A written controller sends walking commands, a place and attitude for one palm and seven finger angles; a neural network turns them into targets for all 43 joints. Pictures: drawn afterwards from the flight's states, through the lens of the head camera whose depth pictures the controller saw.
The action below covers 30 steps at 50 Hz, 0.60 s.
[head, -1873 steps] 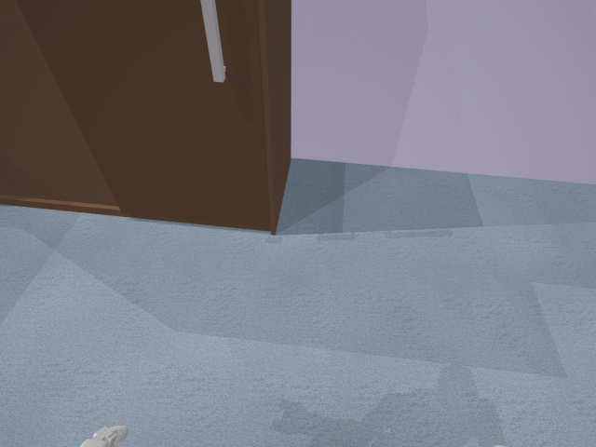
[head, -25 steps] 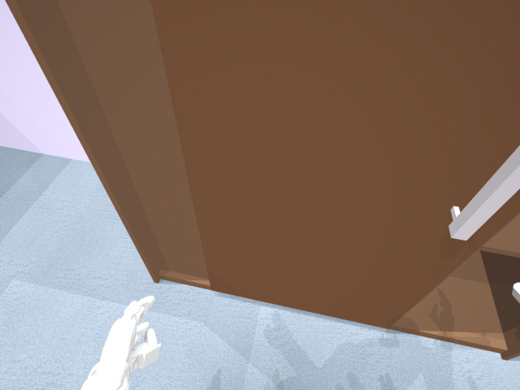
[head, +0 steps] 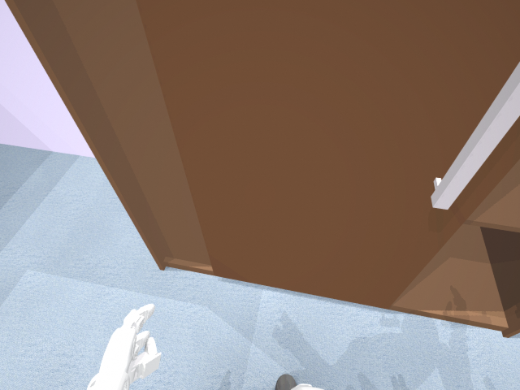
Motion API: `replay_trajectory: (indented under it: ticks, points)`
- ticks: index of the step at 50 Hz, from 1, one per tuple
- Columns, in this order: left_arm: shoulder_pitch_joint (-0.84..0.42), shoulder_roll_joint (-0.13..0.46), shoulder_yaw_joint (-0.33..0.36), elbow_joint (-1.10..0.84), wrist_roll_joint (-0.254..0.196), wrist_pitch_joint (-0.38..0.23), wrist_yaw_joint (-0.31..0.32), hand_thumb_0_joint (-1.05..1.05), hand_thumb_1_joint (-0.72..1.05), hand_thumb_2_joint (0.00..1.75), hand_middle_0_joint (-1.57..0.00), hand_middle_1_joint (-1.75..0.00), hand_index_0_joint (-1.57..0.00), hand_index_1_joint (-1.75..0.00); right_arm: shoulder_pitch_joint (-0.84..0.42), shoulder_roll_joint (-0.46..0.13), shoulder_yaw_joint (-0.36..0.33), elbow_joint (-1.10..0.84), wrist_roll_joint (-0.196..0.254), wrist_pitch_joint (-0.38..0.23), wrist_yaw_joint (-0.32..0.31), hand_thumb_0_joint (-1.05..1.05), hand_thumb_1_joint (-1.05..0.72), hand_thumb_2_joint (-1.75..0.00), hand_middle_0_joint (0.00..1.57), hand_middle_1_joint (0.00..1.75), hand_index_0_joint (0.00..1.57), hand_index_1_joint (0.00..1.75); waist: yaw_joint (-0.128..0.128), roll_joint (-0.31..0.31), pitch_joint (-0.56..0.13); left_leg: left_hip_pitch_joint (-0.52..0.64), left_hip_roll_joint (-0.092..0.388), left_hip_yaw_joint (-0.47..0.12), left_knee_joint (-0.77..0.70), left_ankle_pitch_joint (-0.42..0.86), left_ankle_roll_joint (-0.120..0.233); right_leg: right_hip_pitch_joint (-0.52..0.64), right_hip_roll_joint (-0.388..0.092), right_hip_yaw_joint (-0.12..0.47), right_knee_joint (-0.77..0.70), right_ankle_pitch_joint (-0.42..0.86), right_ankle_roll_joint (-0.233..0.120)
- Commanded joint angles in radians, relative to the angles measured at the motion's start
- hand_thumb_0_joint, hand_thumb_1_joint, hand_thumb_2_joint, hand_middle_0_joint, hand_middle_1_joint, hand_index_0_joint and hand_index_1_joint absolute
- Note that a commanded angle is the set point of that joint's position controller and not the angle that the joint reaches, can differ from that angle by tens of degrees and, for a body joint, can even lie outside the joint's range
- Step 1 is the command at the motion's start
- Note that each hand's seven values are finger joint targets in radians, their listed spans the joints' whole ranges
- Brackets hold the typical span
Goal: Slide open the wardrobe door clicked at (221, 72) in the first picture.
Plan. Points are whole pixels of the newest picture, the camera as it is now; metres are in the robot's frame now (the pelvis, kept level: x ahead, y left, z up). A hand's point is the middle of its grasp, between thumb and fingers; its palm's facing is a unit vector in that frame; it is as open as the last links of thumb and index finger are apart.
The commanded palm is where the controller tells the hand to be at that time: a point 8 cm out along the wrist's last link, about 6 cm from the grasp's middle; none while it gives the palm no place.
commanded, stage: step back with the hand held close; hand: right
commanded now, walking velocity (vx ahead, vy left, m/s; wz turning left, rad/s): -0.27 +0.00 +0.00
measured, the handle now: (481, 128) +0.49 -0.34 +0.15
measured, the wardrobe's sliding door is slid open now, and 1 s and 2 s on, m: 0.42 0.42 0.42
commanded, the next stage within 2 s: stop stepping back and stand still in 0.62 s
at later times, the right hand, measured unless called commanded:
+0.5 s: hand out of the picture +0.11 -0.31 +0.17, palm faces +0.39 +0.83 -0.41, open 7.4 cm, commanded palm +0.07 -0.35 +0.18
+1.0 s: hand out of the picture -0.03 -0.38 +0.18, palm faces +0.45 +0.80 -0.40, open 7.4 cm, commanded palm -0.07 -0.41 +0.18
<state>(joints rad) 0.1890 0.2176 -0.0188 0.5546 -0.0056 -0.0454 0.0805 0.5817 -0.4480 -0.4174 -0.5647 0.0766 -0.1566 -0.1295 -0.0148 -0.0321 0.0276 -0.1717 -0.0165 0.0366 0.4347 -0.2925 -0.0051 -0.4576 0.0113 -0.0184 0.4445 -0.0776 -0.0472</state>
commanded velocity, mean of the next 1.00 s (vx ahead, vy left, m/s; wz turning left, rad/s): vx -0.19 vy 0.02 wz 0.01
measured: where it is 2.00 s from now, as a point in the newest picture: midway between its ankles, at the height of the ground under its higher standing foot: outside the picture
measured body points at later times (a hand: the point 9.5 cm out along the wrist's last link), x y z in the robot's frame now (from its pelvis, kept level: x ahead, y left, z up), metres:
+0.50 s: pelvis -0.08 -0.05 -0.01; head -0.07 -0.10 +0.44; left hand +0.10 +0.17 -0.07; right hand +0.09 -0.35 +0.19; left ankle -0.11 +0.10 -0.73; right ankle -0.01 -0.12 -0.73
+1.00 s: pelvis -0.22 -0.11 -0.01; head -0.25 -0.14 +0.44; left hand -0.08 +0.14 -0.09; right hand -0.06 -0.42 +0.20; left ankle -0.33 -0.01 -0.73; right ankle -0.21 -0.22 -0.68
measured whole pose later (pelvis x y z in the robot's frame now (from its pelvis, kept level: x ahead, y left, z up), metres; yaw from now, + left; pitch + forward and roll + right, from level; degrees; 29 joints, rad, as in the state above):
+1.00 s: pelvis -0.22 -0.11 -0.01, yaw +2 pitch +0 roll +2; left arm 0.25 0.22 0.00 0.70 -0.01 -0.07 0.04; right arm 0.52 -0.45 -0.43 -0.53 0.07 -0.15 -0.14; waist -0.03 0.02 -0.09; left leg -0.07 -0.01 0.11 0.52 -0.45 0.01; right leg -0.52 -0.02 0.01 1.07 -0.38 0.03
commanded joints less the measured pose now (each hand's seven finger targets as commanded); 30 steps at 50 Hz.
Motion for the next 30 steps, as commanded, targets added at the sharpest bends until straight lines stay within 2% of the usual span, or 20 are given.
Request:
replay_trajectory:
  ticks: [1, 3, 6, 8, 9, 12, 14, 15, 16, 17, 18, 19, 20, 22, 24, 25, 26, 27, 28, 30]
  points:
    - [-0.071, 0.115, 0.057, -0.106, 0.002, -0.067, 0.020, 0.00, 0.90, 0.90, -0.20, -0.30, -0.20, -0.30, -0.057, -0.166, -0.120, -0.185, 0.007, -0.080, -0.045, 0.00, -0.90, -0.90, 0.20, 0.30, 0.20, 0.30, 0.012, 0.111, -0.157, -0.366, 0.187, -0.125, -0.217, -0.130, 0.120, 0.420, -0.032, 0.054, 0.202, -0.172, 0.054]
    - [-0.071, 0.115, 0.054, -0.089, 0.004, -0.074, 0.027, 0.00, 0.90, 0.90, -0.20, -0.30, -0.20, -0.30, -0.104, -0.149, -0.091, -0.158, -0.002, -0.073, -0.048, 0.00, -0.90, -0.90, 0.20, 0.30, 0.20, 0.30, 0.028, 0.100, -0.107, -0.387, 0.194, -0.116, -0.188, -0.055, 0.114, 0.409, -0.037, 0.064, 0.217, -0.162, 0.049]
    - [-0.111, 0.137, 0.043, -0.101, 0.004, -0.087, 0.040, 0.00, 0.90, 0.90, -0.20, -0.30, -0.20, -0.30, -0.191, -0.162, -0.085, -0.155, -0.016, -0.076, -0.044, 0.00, -0.90, -0.90, 0.20, 0.30, 0.20, 0.30, 0.015, -0.091, -0.027, -0.285, 0.022, -0.025, -0.036, -0.081, 0.021, 0.268, -0.120, 0.202, -0.100, -0.212, 0.020]
    - [-0.130, 0.161, 0.049, -0.117, 0.005, -0.103, 0.039, 0.00, 0.90, 0.90, -0.20, -0.30, -0.20, -0.30, -0.232, -0.151, -0.106, -0.154, -0.032, -0.093, -0.039, 0.00, -0.90, -0.90, 0.20, 0.30, 0.20, 0.30, -0.016, -0.288, -0.025, 0.025, -0.090, -0.019, 0.237, -0.133, 0.009, -0.059, -0.251, 0.401, -0.404, -0.667, -0.031]
    - [-0.119, 0.166, 0.054, -0.111, 0.014, -0.105, 0.036, 0.00, 0.90, 0.90, -0.20, -0.30, -0.20, -0.30, -0.248, -0.158, -0.121, -0.127, -0.045, -0.105, -0.034, 0.00, -0.90, -0.90, 0.20, 0.30, 0.20, 0.30, -0.020, -0.298, -0.027, 0.142, -0.121, -0.012, 0.358, -0.148, 0.019, -0.197, -0.281, 0.427, -0.477, -0.802, -0.029]
    - [-0.094, 0.130, 0.069, -0.124, 0.019, -0.102, 0.006, 0.00, 0.90, 0.90, -0.20, -0.30, -0.20, -0.30, -0.183, -0.181, -0.142, -0.163, -0.032, -0.111, -0.020, 0.00, -0.90, -0.90, 0.20, 0.30, 0.20, 0.30, -0.044, -0.236, -0.141, 0.148, -0.116, -0.002, 0.317, -0.193, 0.058, -0.109, -0.225, 0.300, -0.402, -0.571, 0.030]
    - [-0.088, 0.100, 0.065, -0.129, 0.013, -0.104, -0.019, 0.00, 0.90, 0.90, -0.20, -0.30, -0.20, -0.30, -0.067, -0.157, -0.122, -0.227, -0.005, -0.110, -0.013, 0.00, -0.90, -0.90, 0.20, 0.30, 0.20, 0.30, -0.048, -0.167, -0.223, 0.048, -0.078, 0.018, 0.079, -0.221, 0.081, 0.106, -0.160, 0.182, -0.278, -0.375, 0.079]
    - [-0.075, 0.091, 0.065, -0.124, 0.005, -0.099, -0.024, 0.00, 0.90, 0.90, -0.20, -0.30, -0.20, -0.30, -0.026, -0.165, -0.127, -0.258, 0.002, -0.114, -0.013, 0.00, -0.90, -0.90, 0.20, 0.30, 0.20, 0.30, -0.039, -0.112, -0.249, -0.064, -0.012, -0.026, -0.087, -0.195, 0.096, 0.239, -0.104, 0.095, -0.098, -0.269, 0.091]
    - [-0.062, 0.082, 0.061, -0.108, -0.001, -0.091, -0.025, 0.00, 0.90, 0.90, -0.20, -0.30, -0.20, -0.30, -0.013, -0.176, -0.126, -0.289, 0.008, -0.121, -0.015, 0.00, -0.90, -0.90, 0.20, 0.30, 0.20, 0.30, -0.016, 0.027, -0.249, -0.229, 0.138, -0.165, -0.213, -0.135, 0.132, 0.355, -0.041, 0.017, 0.181, -0.171, 0.110]
    - [-0.043, 0.081, 0.062, -0.084, 0.000, -0.084, -0.025, 0.00, 0.90, 0.90, -0.20, -0.30, -0.20, -0.30, 0.018, -0.195, -0.160, -0.298, 0.011, -0.120, -0.028, 0.00, -0.90, -0.90, 0.20, 0.30, 0.20, 0.30, -0.019, 0.176, -0.246, -0.324, 0.310, -0.328, -0.302, -0.033, 0.181, 0.349, 0.006, 0.033, 0.394, -0.207, 0.111]
    - [-0.089, 0.077, 0.049, -0.102, 0.005, -0.076, -0.024, 0.00, 0.90, 0.90, -0.20, -0.30, -0.20, -0.30, -0.041, -0.205, -0.147, -0.326, 0.002, -0.127, -0.031, 0.00, -0.90, -0.90, 0.20, 0.30, 0.20, 0.30, -0.022, 0.213, -0.155, -0.299, 0.399, -0.387, -0.276, 0.185, 0.233, 0.169, 0.036, 0.017, 0.571, -0.351, 0.111]
    - [-0.083, 0.067, 0.039, -0.102, 0.019, -0.075, -0.024, 0.00, 0.90, 0.90, -0.20, -0.30, -0.20, -0.30, -0.083, -0.224, -0.179, -0.281, -0.006, -0.132, -0.042, 0.00, -0.90, -0.90, 0.20, 0.30, 0.20, 0.30, -0.012, 0.166, -0.164, -0.195, 0.422, -0.304, -0.173, 0.480, 0.249, 0.052, 0.004, 0.030, 0.644, -0.393, 0.108]
    - [-0.090, 0.069, 0.056, -0.084, -0.005, -0.073, -0.022, 0.00, 0.90, 0.90, -0.20, -0.30, -0.20, -0.30, -0.106, -0.165, -0.119, -0.199, -0.013, -0.102, -0.022, 0.00, -0.90, -0.90, 0.20, 0.30, 0.20, 0.30, 0.004, 0.270, -0.160, -0.209, 0.368, -0.236, -0.122, 0.448, 0.212, 0.060, -0.027, 0.096, 0.650, -0.390, 0.086]
    - [-0.144, 0.075, 0.038, -0.103, 0.002, -0.066, -0.006, 0.00, 0.90, 0.90, -0.20, -0.30, -0.20, -0.30, -0.192, -0.168, -0.116, -0.157, -0.022, -0.072, -0.013, 0.00, -0.90, -0.90, 0.20, 0.30, 0.20, 0.30, 0.025, 0.217, -0.043, -0.183, 0.261, -0.153, -0.005, 0.523, 0.127, 0.116, -0.059, 0.069, 0.299, -0.309, 0.073]
    - [-0.138, 0.116, 0.033, -0.077, -0.004, -0.068, 0.026, 0.00, 0.90, 0.90, -0.20, -0.30, -0.20, -0.30, -0.225, -0.180, -0.110, -0.136, -0.024, -0.072, -0.021, 0.00, -0.90, -0.90, 0.20, 0.30, 0.20, 0.30, 0.028, -0.099, -0.050, -0.152, 0.102, -0.054, 0.231, 0.450, 0.031, 0.248, -0.078, 0.044, -0.116, 0.166, 0.068]
    - [-0.128, 0.132, 0.044, -0.085, 0.006, -0.085, 0.021, 0.00, 0.90, 0.90, -0.20, -0.30, -0.20, -0.30, -0.246, -0.187, -0.106, -0.189, -0.027, -0.078, -0.027, 0.00, -0.90, -0.90, 0.20, 0.30, 0.20, 0.30, 0.000, -0.330, -0.116, -0.245, 0.006, -0.039, 0.414, -0.040, 0.003, 0.326, -0.279, 0.260, -0.120, 0.566, 0.013]
    - [-0.096, 0.099, 0.044, -0.078, 0.023, -0.104, 0.010, 0.00, 0.90, 0.90, -0.20, -0.30, -0.20, -0.30, -0.252, -0.191, -0.118, -0.181, -0.032, -0.089, -0.032, 0.00, -0.90, -0.90, 0.20, 0.30, 0.20, 0.30, -0.018, -0.339, -0.196, -0.252, -0.033, -0.121, 0.522, -0.311, 0.015, 0.351, -0.341, 0.333, -0.092, 0.633, -0.044]
    - [-0.075, 0.107, 0.054, -0.071, -0.003, -0.117, 0.000, 0.00, 0.90, 0.90, -0.20, -0.30, -0.20, -0.30, -0.242, -0.163, -0.089, -0.146, -0.025, -0.102, -0.025, 0.00, -0.90, -0.90, 0.20, 0.30, 0.20, 0.30, -0.007, -0.229, -0.174, -0.253, -0.047, -0.130, 0.565, -0.333, 0.015, 0.349, -0.349, 0.279, -0.104, 0.509, -0.074]
    - [-0.060, 0.114, 0.057, -0.079, 0.010, -0.126, -0.010, 0.00, 0.90, 0.90, -0.20, -0.30, -0.20, -0.30, -0.129, -0.163, -0.111, -0.120, -0.014, -0.092, -0.016, 0.00, -0.90, -0.90, 0.20, 0.30, 0.20, 0.30, -0.009, -0.175, -0.236, -0.177, -0.052, -0.139, 0.611, -0.308, 0.012, 0.246, -0.357, 0.336, -0.159, 0.216, -0.077]
    - [-0.085, 0.132, 0.076, -0.104, 0.017, -0.125, -0.016, 0.00, 0.90, 0.90, -0.20, -0.30, -0.20, -0.30, -0.152, -0.175, -0.116, -0.305, -0.011, -0.078, -0.018, 0.00, -0.90, -0.90, 0.20, 0.30, 0.20, 0.30, 0.005, -0.098, -0.221, -0.148, -0.054, -0.131, 0.624, -0.223, 0.007, 0.160, -0.351, 0.383, -0.225, -0.056, -0.095]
